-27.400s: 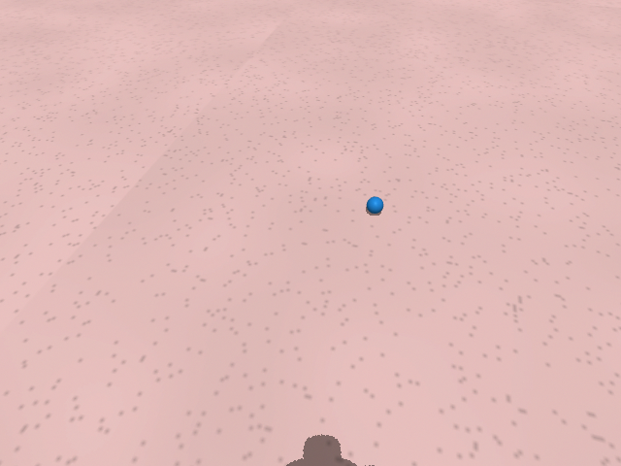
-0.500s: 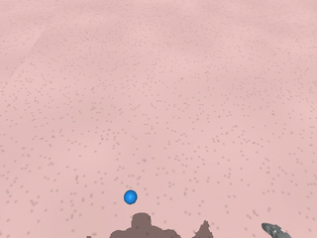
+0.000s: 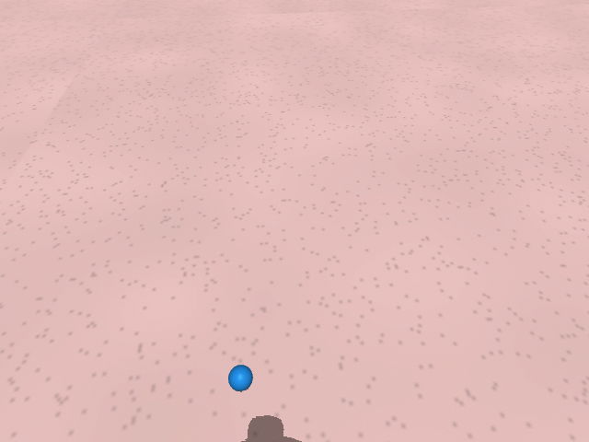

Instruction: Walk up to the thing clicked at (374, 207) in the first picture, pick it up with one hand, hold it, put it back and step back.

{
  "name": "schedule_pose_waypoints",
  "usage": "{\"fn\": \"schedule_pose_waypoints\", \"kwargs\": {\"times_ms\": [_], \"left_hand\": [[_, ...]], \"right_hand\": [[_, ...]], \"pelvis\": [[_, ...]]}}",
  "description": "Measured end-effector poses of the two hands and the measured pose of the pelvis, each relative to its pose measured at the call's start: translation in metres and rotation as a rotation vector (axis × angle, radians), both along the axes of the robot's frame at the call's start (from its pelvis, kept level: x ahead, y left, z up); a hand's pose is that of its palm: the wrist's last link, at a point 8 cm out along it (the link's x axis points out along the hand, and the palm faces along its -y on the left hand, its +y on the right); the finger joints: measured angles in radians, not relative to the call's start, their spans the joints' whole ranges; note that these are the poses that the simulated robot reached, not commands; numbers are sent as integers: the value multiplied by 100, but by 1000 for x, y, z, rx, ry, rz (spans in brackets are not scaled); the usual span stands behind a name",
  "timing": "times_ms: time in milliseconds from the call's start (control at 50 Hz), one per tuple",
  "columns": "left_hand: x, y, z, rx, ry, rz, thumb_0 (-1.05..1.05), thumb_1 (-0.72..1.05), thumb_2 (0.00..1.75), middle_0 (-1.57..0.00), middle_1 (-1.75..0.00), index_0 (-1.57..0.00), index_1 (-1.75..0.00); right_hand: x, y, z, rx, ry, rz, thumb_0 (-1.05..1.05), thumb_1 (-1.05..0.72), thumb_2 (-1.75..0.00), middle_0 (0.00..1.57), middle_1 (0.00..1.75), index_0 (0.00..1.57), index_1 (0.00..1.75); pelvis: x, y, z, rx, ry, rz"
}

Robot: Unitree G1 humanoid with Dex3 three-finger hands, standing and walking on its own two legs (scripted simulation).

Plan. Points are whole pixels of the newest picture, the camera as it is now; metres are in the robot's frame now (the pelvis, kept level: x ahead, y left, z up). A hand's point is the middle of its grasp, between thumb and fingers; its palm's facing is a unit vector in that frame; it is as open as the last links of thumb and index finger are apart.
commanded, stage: walk up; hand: left
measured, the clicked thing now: (240, 377) +0.48 +0.18 -0.73
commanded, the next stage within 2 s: none
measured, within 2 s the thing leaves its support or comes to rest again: neither
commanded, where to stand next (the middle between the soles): +0.11 -0.05 m, yaw -2 degrees
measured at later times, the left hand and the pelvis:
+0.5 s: hand out of the picture +0.11 +0.24 -0.14, palm faces +0.00 -0.94 -0.34, open 7.4 cm; pelvis +0.02 -0.01 +0.01, yaw -1 degrees
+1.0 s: hand out of the picture +0.14 +0.28 -0.17, palm faces -0.03 -0.92 -0.39, open 7.4 cm; pelvis +0.08 +0.01 -0.02, yaw -1 degrees
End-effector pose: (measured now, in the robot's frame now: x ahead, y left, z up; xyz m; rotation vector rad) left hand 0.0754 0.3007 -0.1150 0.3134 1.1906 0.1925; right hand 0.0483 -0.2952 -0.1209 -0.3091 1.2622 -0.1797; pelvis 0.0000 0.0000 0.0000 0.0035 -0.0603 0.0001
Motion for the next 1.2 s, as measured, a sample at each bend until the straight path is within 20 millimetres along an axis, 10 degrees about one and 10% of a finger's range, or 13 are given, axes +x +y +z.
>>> {"fn": "schedule_pose_waypoints", "kwargs": {"times_ms": [360,720,880,1200], "left_hand": [[16,-10,10,1,-3,24,0,91,90,-20,-30,-20,-30],[31,-12,8,45,10,-1,0,91,90,-20,-30,-20,-30],[22,1,16,77,83,23,0,90,90,-20,-30,-20,-30],[95,21,-24,21,-16,-45,0,91,90,-20,-30,-20,-30]], "right_hand": [[55,-10,13,-8,-95,5,0,-91,-90,20,30,20,30],[33,-38,-6,-7,4,-44,0,-91,-90,20,30,20,30],[73,-34,3,-30,4,-15,0,-91,-90,20,30,20,30],[119,7,10,-97,-171,20,0,-91,-90,21,30,20,30]], "pelvis": [[13,-5,9,3,11,-7],[52,-22,-4,-12,1,-16],[73,-10,3,-16,2,-26],[46,16,-19,-15,19,-50]]}}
